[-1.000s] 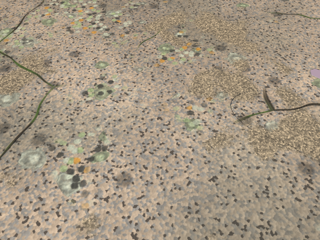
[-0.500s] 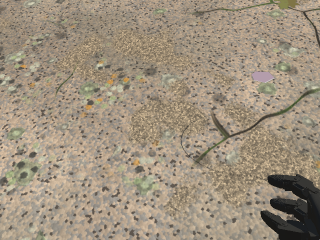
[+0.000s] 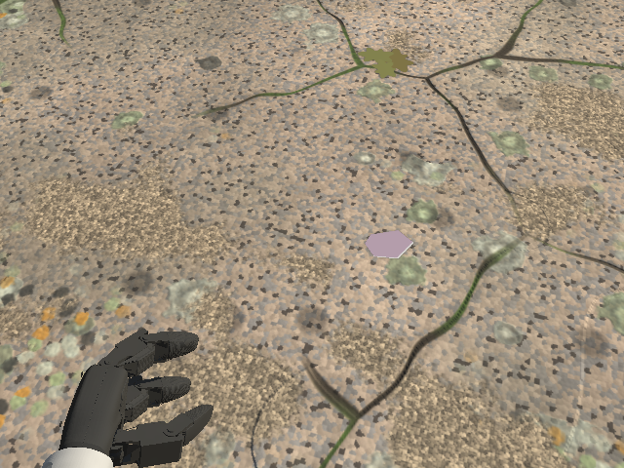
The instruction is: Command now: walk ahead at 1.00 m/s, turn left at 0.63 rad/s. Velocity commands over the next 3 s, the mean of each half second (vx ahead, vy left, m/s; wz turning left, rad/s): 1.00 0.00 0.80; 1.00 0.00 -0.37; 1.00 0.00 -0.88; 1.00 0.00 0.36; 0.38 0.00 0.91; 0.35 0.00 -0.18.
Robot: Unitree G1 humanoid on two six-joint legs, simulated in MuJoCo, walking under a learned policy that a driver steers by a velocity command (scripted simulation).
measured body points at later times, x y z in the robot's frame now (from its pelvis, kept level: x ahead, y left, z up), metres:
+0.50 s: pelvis +0.42 +0.07 -0.05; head +0.43 +0.09 +0.40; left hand +0.27 +0.32 -0.18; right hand +0.75 -0.04 -0.09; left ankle +0.54 +0.19 -0.74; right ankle +0.21 -0.17 -0.71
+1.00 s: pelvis +0.84 +0.23 -0.04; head +0.85 +0.22 +0.41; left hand +0.92 +0.52 -0.13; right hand +0.96 -0.03 -0.17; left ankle +0.56 +0.21 -0.68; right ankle +1.00 +0.23 -0.74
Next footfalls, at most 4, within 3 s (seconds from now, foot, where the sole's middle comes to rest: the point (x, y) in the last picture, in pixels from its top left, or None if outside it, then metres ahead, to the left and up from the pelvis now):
0.06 right None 0.23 -0.16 -0.77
0.50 left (188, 450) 0.58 0.21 -0.77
0.98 right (170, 278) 1.04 0.24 -0.78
1.42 left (103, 184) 1.43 0.44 -0.77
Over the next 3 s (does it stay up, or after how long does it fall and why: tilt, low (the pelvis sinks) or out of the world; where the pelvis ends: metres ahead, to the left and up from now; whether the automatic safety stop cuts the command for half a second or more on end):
stays up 2.15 0.24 0.00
